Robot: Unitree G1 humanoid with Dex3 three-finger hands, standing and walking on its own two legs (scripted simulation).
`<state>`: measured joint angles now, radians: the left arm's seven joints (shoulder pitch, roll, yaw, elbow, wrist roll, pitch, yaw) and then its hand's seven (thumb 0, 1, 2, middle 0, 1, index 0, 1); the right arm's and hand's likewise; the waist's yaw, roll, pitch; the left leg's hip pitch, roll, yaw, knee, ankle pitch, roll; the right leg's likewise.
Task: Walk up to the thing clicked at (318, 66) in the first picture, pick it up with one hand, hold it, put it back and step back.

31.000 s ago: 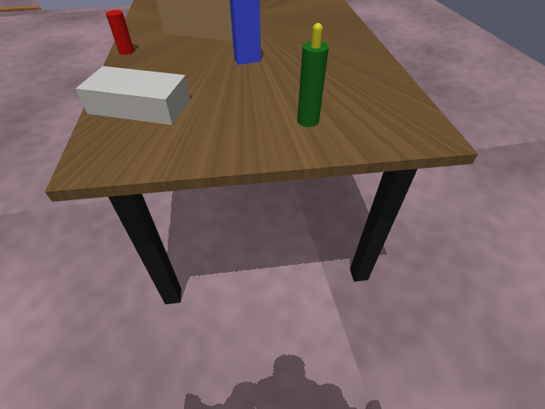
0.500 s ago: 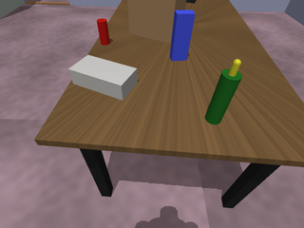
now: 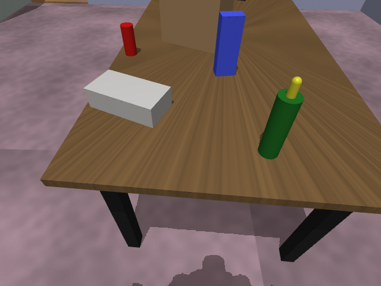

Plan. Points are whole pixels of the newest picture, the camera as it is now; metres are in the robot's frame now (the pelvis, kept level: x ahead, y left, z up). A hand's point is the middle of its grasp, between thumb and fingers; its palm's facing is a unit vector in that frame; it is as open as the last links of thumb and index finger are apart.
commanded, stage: home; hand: right
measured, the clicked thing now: (280, 120) +0.49 -0.21 +0.09
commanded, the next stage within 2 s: stand in 0.20 s
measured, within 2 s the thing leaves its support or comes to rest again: neither
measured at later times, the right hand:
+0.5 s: hand out of the picture +0.07 -0.26 -0.16, palm faces -0.04 +0.94 -0.35, open 15.3 cm
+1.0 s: hand out of the picture +0.07 -0.26 -0.16, palm faces -0.04 +0.94 -0.35, open 7.5 cm
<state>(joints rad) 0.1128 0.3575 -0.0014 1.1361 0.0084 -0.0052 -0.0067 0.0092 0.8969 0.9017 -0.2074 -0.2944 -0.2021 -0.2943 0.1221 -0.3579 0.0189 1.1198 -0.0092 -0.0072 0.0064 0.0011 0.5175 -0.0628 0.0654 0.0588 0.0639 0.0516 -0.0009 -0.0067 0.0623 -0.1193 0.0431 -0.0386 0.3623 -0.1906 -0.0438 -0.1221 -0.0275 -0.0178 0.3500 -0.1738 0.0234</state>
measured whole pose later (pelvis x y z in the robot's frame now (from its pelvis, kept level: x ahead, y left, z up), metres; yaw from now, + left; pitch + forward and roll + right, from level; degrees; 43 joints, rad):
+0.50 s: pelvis +0.00 +0.00 +0.00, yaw +0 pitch -3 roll +0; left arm 0.12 0.36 0.01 1.14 0.01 0.00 -0.01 0.01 0.90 0.90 -0.21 -0.30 -0.20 -0.30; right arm 0.13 -0.35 0.01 1.12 -0.01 -0.01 0.01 0.00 0.25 -0.32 0.16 0.20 0.15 0.20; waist 0.00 0.00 0.06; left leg -0.11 0.04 -0.04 0.34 -0.18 -0.05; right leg -0.12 -0.03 -0.02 0.35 -0.17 0.02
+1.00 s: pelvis +0.00 -0.01 +0.00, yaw +0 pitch -3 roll +0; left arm 0.12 0.35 0.01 1.13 0.00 0.00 -0.01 0.01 0.90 0.90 -0.21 -0.30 -0.20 -0.30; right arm 0.13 -0.36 0.01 1.12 -0.01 -0.01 0.01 0.01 -0.88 -0.89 0.21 0.30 0.21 0.30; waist 0.00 0.00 0.06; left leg -0.11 0.05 -0.05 0.34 -0.18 -0.05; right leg -0.12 -0.03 -0.03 0.35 -0.18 0.02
